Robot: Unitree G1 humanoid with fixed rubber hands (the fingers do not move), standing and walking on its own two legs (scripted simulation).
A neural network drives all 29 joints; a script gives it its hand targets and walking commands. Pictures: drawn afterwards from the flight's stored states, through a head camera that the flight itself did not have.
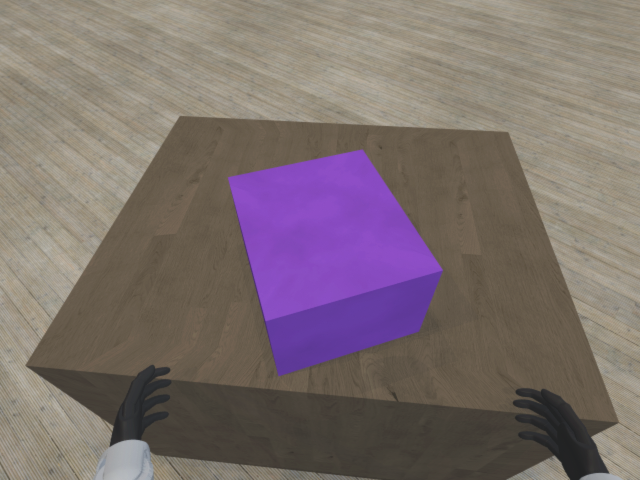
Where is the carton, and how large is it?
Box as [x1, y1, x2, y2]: [228, 149, 442, 375]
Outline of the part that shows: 362,149 228,177 278,375 418,331 442,271 436,260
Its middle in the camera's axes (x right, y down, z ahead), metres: +0.00 +0.02 +0.66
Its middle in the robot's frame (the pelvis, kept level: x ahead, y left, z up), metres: +0.48 +0.02 -0.04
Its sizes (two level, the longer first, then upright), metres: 0.292 0.249 0.177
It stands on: a pedestal, 0.63 m high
